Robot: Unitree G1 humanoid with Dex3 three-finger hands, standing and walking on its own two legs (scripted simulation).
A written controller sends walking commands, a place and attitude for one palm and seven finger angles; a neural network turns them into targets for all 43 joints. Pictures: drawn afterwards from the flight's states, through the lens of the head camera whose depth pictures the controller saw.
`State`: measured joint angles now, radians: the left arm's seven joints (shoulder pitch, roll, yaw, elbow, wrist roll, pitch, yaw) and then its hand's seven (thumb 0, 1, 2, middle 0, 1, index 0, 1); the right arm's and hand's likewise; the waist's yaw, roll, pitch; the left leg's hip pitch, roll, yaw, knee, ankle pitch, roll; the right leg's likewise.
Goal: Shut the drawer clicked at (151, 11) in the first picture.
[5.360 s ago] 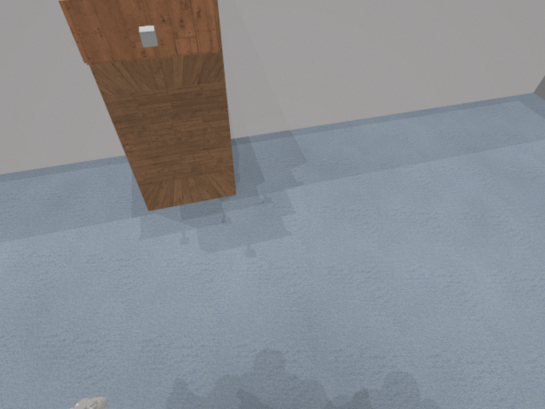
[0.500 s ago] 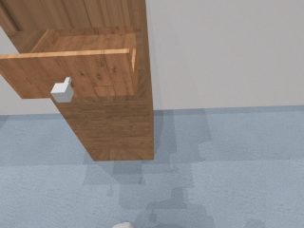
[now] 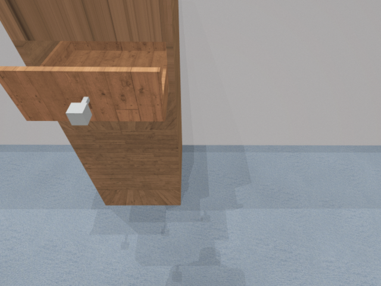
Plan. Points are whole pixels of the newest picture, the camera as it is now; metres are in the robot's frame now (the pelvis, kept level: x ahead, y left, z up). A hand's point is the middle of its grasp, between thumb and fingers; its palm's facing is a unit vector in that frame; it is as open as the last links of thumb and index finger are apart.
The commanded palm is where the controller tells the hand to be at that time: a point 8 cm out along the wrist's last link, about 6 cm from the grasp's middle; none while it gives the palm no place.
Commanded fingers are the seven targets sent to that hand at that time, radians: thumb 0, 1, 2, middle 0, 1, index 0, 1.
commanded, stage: look again from close up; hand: left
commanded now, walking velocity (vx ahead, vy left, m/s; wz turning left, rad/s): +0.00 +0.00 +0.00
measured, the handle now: (82, 108) +0.48 +0.30 +0.11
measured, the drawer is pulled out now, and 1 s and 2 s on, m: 0.14 0.14 0.14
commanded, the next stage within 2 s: raise the hand and make a fist in 0.58 s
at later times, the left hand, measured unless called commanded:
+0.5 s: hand out of the picture +0.01 +0.22 -0.18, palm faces +0.04 -0.98 -0.20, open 7.3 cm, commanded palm none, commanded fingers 0.00 0.90 0.90 -0.20 -0.30 -0.20 -0.30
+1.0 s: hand (99, 230) +0.22 +0.20 +0.02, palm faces +0.01 -1.00 +0.00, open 6.5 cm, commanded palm +0.14 +0.27 -0.02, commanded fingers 0.00 0.90 0.90 -0.54 -0.67 -0.54 -0.67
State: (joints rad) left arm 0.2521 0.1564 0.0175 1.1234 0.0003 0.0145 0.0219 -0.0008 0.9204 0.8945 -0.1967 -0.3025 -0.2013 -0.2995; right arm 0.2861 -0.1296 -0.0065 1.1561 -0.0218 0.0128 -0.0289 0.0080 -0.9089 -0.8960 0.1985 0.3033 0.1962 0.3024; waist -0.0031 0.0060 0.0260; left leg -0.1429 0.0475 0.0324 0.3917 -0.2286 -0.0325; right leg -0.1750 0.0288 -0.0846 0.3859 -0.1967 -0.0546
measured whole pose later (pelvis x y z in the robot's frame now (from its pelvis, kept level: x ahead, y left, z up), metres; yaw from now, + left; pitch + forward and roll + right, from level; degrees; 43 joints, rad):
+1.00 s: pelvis -0.01 +0.04 -0.05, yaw -1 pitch +8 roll +0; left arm 0.38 0.15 0.11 0.01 -0.21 -0.45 -0.19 0.01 0.92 0.89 -0.35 -0.47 -0.35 -0.47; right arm 0.19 -0.25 -0.06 0.59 0.00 -0.29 0.01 0.02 -0.91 -0.90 0.20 0.30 0.20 0.30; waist -0.02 -0.03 -0.12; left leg -0.54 0.00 0.06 0.85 -0.44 0.03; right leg -0.59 -0.04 -0.04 0.86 -0.40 0.00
